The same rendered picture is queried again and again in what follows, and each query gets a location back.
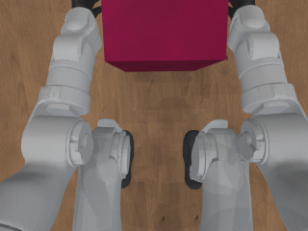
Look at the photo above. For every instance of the robot right upper arm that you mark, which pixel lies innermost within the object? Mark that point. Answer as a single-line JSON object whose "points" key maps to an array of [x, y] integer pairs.
{"points": [[278, 145]]}

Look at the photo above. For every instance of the robot right thigh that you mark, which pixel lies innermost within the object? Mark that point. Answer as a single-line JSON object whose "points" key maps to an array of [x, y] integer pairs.
{"points": [[226, 194]]}

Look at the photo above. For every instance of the robot left forearm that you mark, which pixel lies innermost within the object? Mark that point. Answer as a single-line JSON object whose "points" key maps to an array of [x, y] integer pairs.
{"points": [[67, 89]]}

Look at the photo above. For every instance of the right robot hand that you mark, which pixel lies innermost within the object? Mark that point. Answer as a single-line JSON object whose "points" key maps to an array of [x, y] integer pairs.
{"points": [[238, 4]]}

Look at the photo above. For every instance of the left robot hand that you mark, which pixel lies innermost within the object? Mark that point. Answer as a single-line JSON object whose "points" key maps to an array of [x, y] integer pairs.
{"points": [[88, 4]]}

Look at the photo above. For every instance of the robot right forearm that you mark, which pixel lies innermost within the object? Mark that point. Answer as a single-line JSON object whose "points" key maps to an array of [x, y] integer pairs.
{"points": [[260, 67]]}

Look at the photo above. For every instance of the carton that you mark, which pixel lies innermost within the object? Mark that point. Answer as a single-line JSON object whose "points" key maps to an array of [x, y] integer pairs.
{"points": [[164, 35]]}

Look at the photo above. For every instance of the robot right foot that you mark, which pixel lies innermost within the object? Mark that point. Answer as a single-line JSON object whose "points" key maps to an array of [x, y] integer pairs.
{"points": [[188, 143]]}

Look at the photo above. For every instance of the robot left upper arm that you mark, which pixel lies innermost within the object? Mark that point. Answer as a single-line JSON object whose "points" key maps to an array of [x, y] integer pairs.
{"points": [[53, 147]]}

